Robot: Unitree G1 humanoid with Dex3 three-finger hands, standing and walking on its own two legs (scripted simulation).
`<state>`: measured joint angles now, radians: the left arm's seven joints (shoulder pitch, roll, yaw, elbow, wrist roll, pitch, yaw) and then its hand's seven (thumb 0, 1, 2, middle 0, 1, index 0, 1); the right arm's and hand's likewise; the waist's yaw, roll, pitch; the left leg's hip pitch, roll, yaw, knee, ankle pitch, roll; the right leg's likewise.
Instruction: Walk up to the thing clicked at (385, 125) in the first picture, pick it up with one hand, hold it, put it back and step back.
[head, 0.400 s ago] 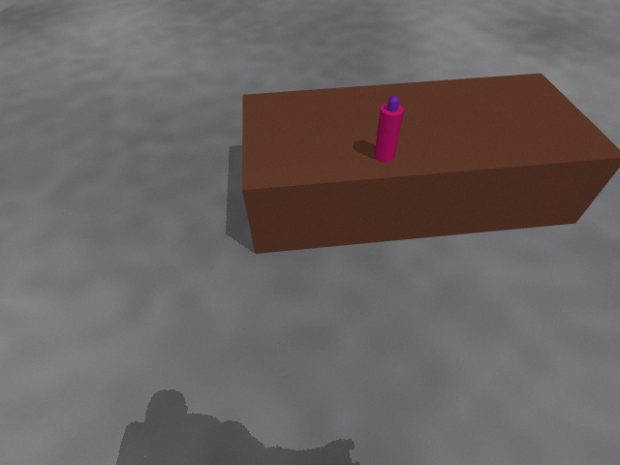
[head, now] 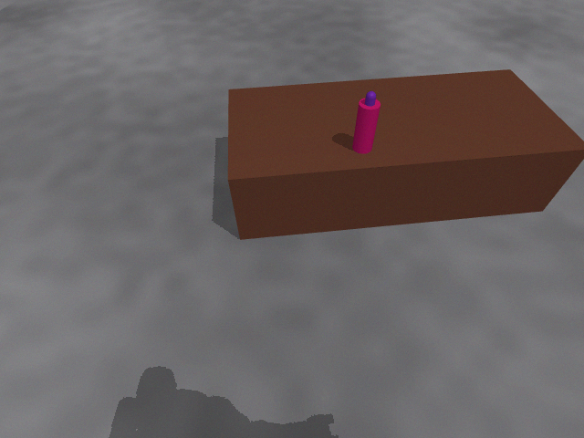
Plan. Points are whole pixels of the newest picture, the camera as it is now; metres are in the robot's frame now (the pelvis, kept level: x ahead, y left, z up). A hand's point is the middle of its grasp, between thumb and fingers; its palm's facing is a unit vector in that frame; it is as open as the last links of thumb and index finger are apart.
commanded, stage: stand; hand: right
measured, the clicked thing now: (366, 121) +1.18 -0.26 -0.30
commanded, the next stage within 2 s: walk up in 0.72 s
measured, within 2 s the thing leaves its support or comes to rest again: neither
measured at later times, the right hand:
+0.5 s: hand out of the picture +0.08 -0.25 -0.16, palm faces -0.04 +0.94 -0.34, open 7.3 cm
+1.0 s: hand out of the picture +0.07 -0.33 -0.16, palm faces -0.01 +0.92 -0.38, open 7.4 cm
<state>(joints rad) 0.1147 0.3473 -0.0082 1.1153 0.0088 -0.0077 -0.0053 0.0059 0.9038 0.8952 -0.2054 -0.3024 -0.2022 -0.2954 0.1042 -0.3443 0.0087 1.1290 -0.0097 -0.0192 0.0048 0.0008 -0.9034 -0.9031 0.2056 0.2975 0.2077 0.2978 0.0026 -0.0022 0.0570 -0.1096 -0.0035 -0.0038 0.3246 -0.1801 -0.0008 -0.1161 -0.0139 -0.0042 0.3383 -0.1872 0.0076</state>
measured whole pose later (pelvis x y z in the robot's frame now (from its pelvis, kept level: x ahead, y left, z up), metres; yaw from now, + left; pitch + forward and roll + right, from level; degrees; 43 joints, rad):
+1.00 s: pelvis +0.05 -0.05 -0.01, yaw -1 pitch -2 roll +2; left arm 0.19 0.44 0.10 0.98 0.04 -0.01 -0.09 0.01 0.91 0.90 -0.20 -0.30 -0.20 -0.30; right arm 0.30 -0.41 -0.08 1.00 -0.05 -0.05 0.04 0.00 -0.90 -0.90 0.21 0.30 0.21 0.30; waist -0.01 -0.02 0.06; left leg -0.08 0.03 -0.01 0.44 -0.34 0.00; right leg -0.35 -0.07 0.01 0.62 -0.36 -0.02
